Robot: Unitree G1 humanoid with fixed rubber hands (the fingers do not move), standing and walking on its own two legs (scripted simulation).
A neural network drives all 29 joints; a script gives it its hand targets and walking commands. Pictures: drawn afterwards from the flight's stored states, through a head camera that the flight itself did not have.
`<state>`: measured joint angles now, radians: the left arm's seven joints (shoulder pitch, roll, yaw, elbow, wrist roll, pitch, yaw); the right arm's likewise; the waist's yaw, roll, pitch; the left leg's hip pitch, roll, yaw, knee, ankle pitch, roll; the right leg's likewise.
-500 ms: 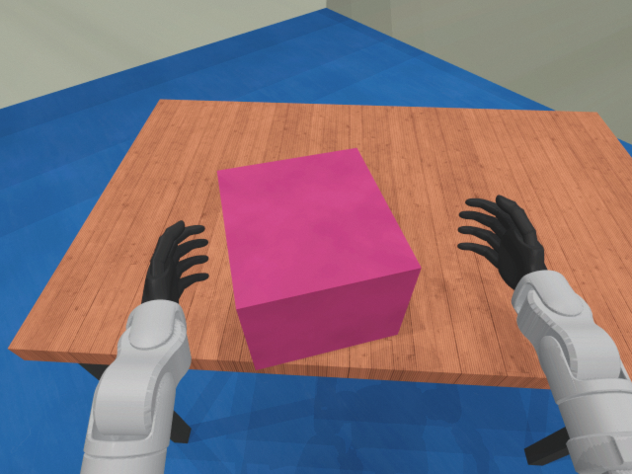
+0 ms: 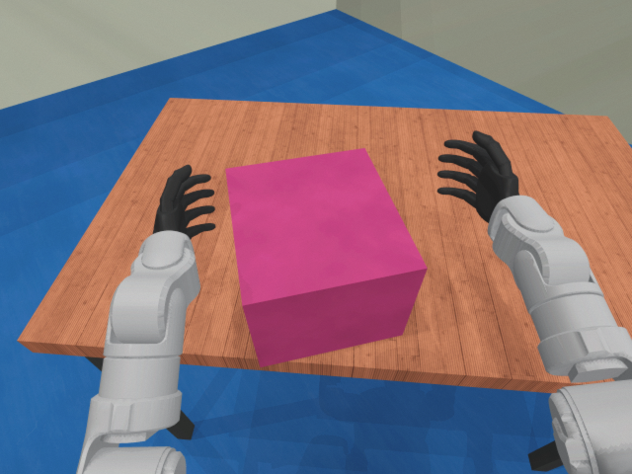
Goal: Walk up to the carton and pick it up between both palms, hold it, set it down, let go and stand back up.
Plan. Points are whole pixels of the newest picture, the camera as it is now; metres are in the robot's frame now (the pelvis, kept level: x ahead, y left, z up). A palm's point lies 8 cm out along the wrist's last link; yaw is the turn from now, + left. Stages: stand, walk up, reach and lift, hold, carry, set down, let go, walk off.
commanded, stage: reach and lift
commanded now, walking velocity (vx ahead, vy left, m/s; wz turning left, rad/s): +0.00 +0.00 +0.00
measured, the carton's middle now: (314, 252) +0.40 +0.04 +0.03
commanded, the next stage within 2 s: none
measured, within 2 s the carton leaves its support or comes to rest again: neither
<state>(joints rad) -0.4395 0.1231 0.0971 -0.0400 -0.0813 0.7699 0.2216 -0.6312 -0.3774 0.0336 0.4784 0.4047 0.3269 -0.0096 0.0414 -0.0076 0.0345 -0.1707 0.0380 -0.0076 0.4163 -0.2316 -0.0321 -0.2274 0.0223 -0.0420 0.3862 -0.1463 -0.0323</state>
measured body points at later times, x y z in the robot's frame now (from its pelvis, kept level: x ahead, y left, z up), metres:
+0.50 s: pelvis +0.00 +0.00 +0.00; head +0.01 +0.01 +0.45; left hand +0.40 +0.21 +0.15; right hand +0.46 -0.17 +0.17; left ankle -0.01 +0.14 -0.74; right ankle +0.04 -0.10 -0.74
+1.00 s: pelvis +0.01 +0.00 +0.00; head +0.05 +0.00 +0.45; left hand +0.41 +0.22 +0.07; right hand +0.47 -0.17 +0.09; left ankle -0.01 +0.14 -0.74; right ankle +0.04 -0.10 -0.74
